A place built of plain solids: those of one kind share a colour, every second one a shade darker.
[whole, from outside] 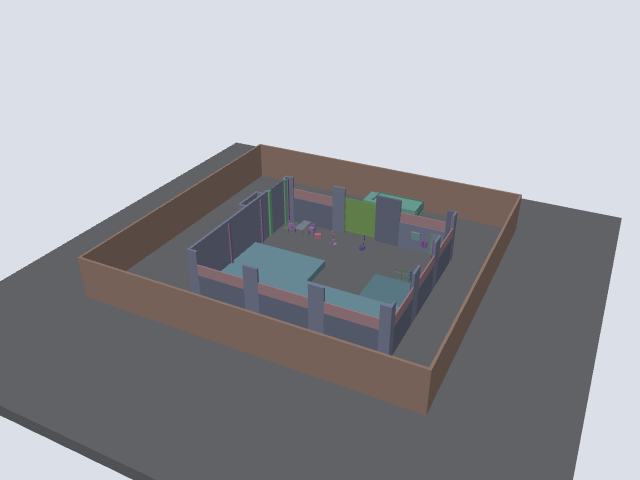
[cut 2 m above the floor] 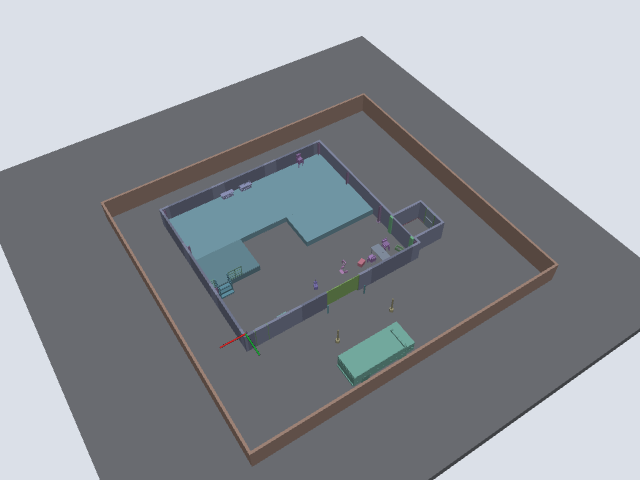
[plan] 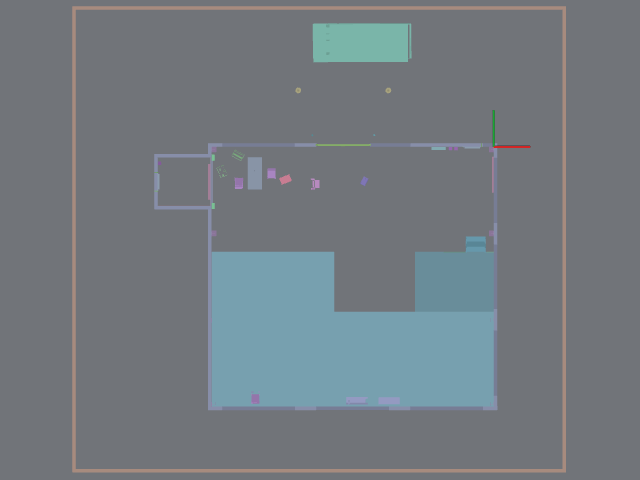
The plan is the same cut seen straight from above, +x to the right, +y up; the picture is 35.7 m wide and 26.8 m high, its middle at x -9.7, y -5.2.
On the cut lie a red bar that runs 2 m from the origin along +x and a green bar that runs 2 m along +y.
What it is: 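A works' assembly hall with a stage; one tall room, parted into a floor behind the doors and a second floor beyond one front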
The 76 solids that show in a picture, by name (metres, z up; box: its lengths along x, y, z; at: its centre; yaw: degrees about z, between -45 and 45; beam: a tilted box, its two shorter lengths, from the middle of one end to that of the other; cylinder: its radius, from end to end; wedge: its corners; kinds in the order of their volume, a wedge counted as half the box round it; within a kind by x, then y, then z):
{
 "yard_bound_1": {"box": [0.2, 26.03, 3.64], "at": [-23.44, -5.17, 1.77]},
 "yard_bound_2": {"box": [27.58, 0.2, 3.64], "at": [-9.75, -18.08, 1.77]},
 "yard_bound_3": {"box": [27.58, 0.2, 3.64], "at": [-9.75, 7.75, 1.77]},
 "yard_bound_4": {"box": [0.2, 26.03, 3.64], "at": [3.94, -5.17, 1.77]},
 "raised_floor_bank_1": {"box": [6.85, 3.35, 0.64], "at": [-12.32, -7.53, 0.27]},
 "raised_floor_bank_2": {"box": [15.75, 5.3, 0.64], "at": [-7.88, -11.85, 0.27]},
 "raised_floor_bank_3": {"box": [4.4, 3.35, 0.64], "at": [-2.2, -7.53, 0.27]},
 "wall_1": {"box": [0.2, 3.1, 2.55], "at": [-18.85, -1.95, 1.23]},
 "wall_2": {"box": [3.2, 0.2, 2.55], "at": [-17.35, -3.4, 1.23]},
 "wall_3": {"box": [3.2, 0.2, 2.55], "at": [-17.35, -0.5, 1.23]},
 "wall_4": {"box": [0.2, 11.4, 4.55], "at": [-15.85, -9.0, 2.23]},
 "wall_5": {"box": [0.2, 0.8, 4.55], "at": [-15.85, -0.2, 2.23]},
 "wall_6": {"box": [0.06, 2.7, 2.55], "at": [-15.78, -1.95, 1.23]},
 "wall_7": {"box": [0.06, 2.82, 4.55], "at": [-15.72, -1.95, 2.23]},
 "wall_8": {"box": [0.81, 0.2, 4.55], "at": [-15.55, -14.6, 2.23]},
 "wall_9": {"box": [0.81, 0.2, 4.55], "at": [-15.55, 0.1, 2.23]},
 "wall_10": {"box": [4.06, 0.2, 2.5], "at": [-13.12, -14.6, 1.2]},
 "wall_11": {"box": [4.06, 0.2, 2.5], "at": [-13.12, 0.1, 1.2]},
 "wall_12": {"box": [1.21, 0.2, 4.55], "at": [-10.5, -14.6, 2.23]},
 "wall_13": {"box": [1.21, 0.2, 4.55], "at": [-10.5, 0.1, 2.23]},
 "wall_14": {"box": [4.06, 0.2, 2.5], "at": [-7.88, -14.6, 1.2]},
 "wall_15": {"box": [2.26, 0.2, 4.55], "at": [-5.78, 0.1, 2.23]},
 "wall_16": {"box": [1.21, 0.2, 4.55], "at": [-5.25, -14.6, 2.23]},
 "wall_17": {"box": [4.06, 0.2, 2.5], "at": [-2.62, -14.6, 1.2]},
 "wall_18": {"box": [4.06, 0.2, 2.5], "at": [-2.62, 0.1, 1.2]},
 "wall_19": {"box": [0.81, 0.2, 4.55], "at": [-0.2, -14.6, 2.23]},
 "wall_20": {"box": [0.81, 0.2, 4.55], "at": [-0.2, 0.1, 2.23]},
 "wall_21": {"box": [0.2, 0.81, 4.55], "at": [0.1, -14.3, 2.23]},
 "wall_22": {"box": [0.2, 3.66, 2.5], "at": [0.1, -12.07, 1.2]},
 "wall_23": {"box": [0.2, 1.21, 4.55], "at": [0.1, -9.65, 2.23]},
 "wall_24": {"box": [0.2, 3.61, 2.5], "at": [0.1, -7.25, 1.2]},
 "wall_25": {"box": [0.2, 1.21, 4.55], "at": [0.1, -4.85, 2.23]},
 "wall_26": {"box": [0.2, 3.66, 2.5], "at": [0.1, -2.42, 1.2]},
 "wall_27": {"box": [0.2, 0.81, 4.55], "at": [0.1, -0.2, 2.23]},
 "beyond_van_1": {"box": [5.29, 2.15, 1.0], "at": [-7.42, 5.81, 0.79], "yaw": 0.2},
 "beyond_van_2": {"box": [5.24, 0.02, 0.1], "at": [-7.38, 6.89, 0.72], "yaw": 0.2},
 "beyond_van_3": {"box": [4.6, 0.041, 0.2], "at": [-6.97, 6.87, 1.34], "yaw": 0.2},
 "beyond_van_4": {"box": [4.55, 0.02, 1.13], "at": [-6.96, 6.89, 0.86], "yaw": 0.2},
 "beyond_van_5": {"box": [0.02, 1.96, 1.1], "at": [-4.67, 5.91, 0.87], "yaw": 0.2},
 "beyond_van_6": {"box": [0.1, 1.96, 0.18], "at": [-4.65, 5.91, 0.43], "yaw": 0.2},
 "window_pane_1": {"box": [4.05, 0.1, 0.91], "at": [-13.12, -14.65, 2.89]},
 "window_pane_2": {"box": [4.05, 0.1, 0.91], "at": [-13.12, 0.15, 2.89]},
 "window_pane_3": {"box": [4.05, 0.1, 0.91], "at": [-7.88, -14.65, 2.89]},
 "window_pane_4": {"box": [4.05, 0.1, 0.91], "at": [-2.62, -14.65, 2.89]},
 "window_pane_5": {"box": [4.05, 0.1, 0.91], "at": [-2.62, 0.15, 2.89]},
 "window_pane_6": {"box": [0.1, 3.65, 0.91], "at": [0.15, -12.07, 2.89]},
 "window_pane_7": {"box": [0.1, 3.6, 0.91], "at": [0.15, -7.25, 2.89]},
 "window_pane_8": {"box": [0.1, 3.65, 0.91], "at": [0.15, -2.42, 2.89]},
 "roller_shutter_1": {"box": [2.86, 0.07, 0.14], "at": [-8.4, 0.1, 0.34]},
 "roller_shutter_2": {"box": [2.86, 0.06, 3.36], "at": [-8.4, 0.12, 1.92]},
 "pier_1": {"box": [0.17, 0.34, 4.55], "at": [-15.66, -3.3, 2.23]},
 "pier_2": {"box": [0.17, 0.34, 4.55], "at": [-15.66, -0.6, 2.23]},
 "door_landing_1": {"box": [1.12, 0.3, 0.49], "at": [-1.0, -5.72, 0.2]},
 "door_landing_2": {"box": [1.12, 0.3, 0.34], "at": [-1.0, -5.44, 0.12]},
 "door_landing_3": {"box": [1.12, 0.3, 0.2], "at": [-1.0, -5.16, 0.05]},
 "radiator_1": {"box": [0.14, 2.0, 0.44], "at": [-15.88, -1.95, 0.17]},
 "radiator_2": {"box": [0.1, 2.02, 0.36], "at": [-0.05, -1.55, 0.13]},
 "door_leaf_1": {"box": [0.044, 1.0, 2.15], "at": [-18.75, -1.95, 1.02]},
 "door_leaf_2": {"box": [1.0, 0.044, 2.15], "at": [-1.2, 0.0, 1.02]},
 "carton_1": {"box": [0.6, 0.4, 0.45], "at": [-11.62, -1.82, 0.17], "yaw": 21.7},
 "distribution_board_1": {"box": [0.8, 0.18, 0.7], "at": [-3.07, -0.09, 1.5]},
 "bench_short_1": {"box": [1.08, 0.38, 0.15], "at": [-7.7, -14.17, 0.95]},
 "bench_short_2": {"box": [1.2, 0.1, 0.029], "at": [-7.64, -14.34, 1.03]},
 "bench_short_3": {"box": [1.2, 0.1, 0.029], "at": [-7.64, -14.01, 1.03]},
 "bench_short_4": {"box": [1.2, 0.4, 0.05], "at": [-5.84, -14.17, 1.02]},
 "chair_stack_1": {"box": [0.41, 0.43, 0.04], "at": [-14.22, -1.95, 0.81], "yaw": -1.2},
 "chair_stack_2": {"box": [0.4, 0.3, 0.33], "at": [-13.31, -13.96, 1.33]},
 "chair_stack_3": {"box": [0.4, 0.55, 0.18], "at": [-12.4, -1.48, 0.66]},
 "steel_column_1": {"box": [0.17, 0.012, 4.35], "at": [-15.64, -9.67, 2.12]},
 "steel_column_2": {"box": [0.17, 0.012, 4.35], "at": [-15.64, -4.83, 2.12]},
 "steel_column_3": {"box": [0.17, 0.012, 4.35], "at": [-15.64, -0.14, 2.12]},
 "steel_column_4": {"box": [0.014, 0.2, 4.35], "at": [-15.55, -9.67, 2.12]},
 "steel_column_5": {"box": [0.014, 0.2, 4.35], "at": [-15.55, -4.83, 2.12]},
 "steel_column_6": {"box": [0.014, 0.2, 4.35], "at": [-15.55, -0.14, 2.12]},
 "mess_table_1": {"box": [0.8, 1.8, 0.029], "at": [-13.34, -1.49, 0.73]},
 "low_rail_1": {"box": [0.014, 2.7, 0.15], "at": [-15.82, -1.95, 0.03]}
}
